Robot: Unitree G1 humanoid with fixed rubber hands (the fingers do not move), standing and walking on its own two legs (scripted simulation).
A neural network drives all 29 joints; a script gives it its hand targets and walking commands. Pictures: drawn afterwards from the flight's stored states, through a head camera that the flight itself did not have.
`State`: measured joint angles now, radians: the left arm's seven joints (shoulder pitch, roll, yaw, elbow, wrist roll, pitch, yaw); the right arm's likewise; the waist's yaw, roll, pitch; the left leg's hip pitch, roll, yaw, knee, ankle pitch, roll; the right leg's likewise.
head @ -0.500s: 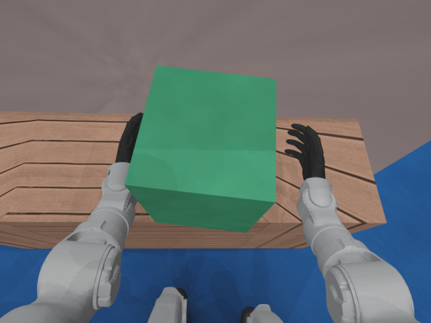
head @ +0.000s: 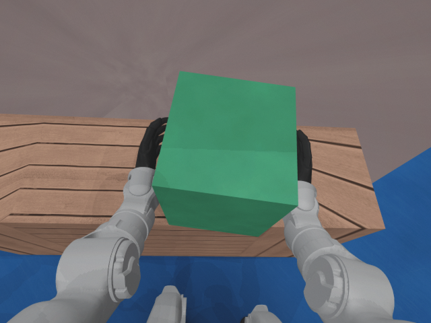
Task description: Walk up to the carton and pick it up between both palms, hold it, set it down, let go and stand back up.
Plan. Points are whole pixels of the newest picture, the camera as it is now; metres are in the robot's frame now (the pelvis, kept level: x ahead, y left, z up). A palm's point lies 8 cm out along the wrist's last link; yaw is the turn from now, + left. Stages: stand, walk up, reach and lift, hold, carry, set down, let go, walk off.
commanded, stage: reach and lift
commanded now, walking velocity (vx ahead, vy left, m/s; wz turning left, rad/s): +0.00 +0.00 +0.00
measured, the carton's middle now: (224, 164) +0.42 +0.02 -0.02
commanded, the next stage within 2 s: none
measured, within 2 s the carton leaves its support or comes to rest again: leaves its support in 1.98 s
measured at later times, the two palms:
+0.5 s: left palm (150, 163) +0.41 +0.16 -0.02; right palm (300, 178) +0.40 -0.13 -0.02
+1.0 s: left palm (150, 163) +0.41 +0.16 -0.03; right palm (300, 178) +0.40 -0.13 -0.02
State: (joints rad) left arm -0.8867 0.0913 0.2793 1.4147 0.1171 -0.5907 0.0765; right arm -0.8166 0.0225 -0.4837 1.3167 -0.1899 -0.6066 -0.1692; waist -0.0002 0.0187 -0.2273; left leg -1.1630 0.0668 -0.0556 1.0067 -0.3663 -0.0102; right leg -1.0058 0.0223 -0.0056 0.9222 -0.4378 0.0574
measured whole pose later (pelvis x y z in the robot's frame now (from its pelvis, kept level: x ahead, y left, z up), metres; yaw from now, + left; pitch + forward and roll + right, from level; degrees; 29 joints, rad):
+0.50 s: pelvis +0.01 +0.00 +0.00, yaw +0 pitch +29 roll -5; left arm -0.85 0.08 0.39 1.48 0.21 -0.68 0.06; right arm -0.76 0.07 -0.66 1.31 -0.39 -0.69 -0.16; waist 0.00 0.04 -0.22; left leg -1.12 0.08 -0.06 0.99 -0.38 -0.01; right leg -0.95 0.03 -0.01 0.90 -0.45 0.05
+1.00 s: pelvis +0.02 -0.01 +0.01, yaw +1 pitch +28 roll -6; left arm -0.84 0.09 0.33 1.49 0.17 -0.71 0.06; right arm -0.75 0.05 -0.60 1.36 -0.33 -0.75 -0.17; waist 0.00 0.04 -0.21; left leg -1.10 0.08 -0.07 0.99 -0.39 -0.02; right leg -0.93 0.03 -0.03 0.88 -0.45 0.04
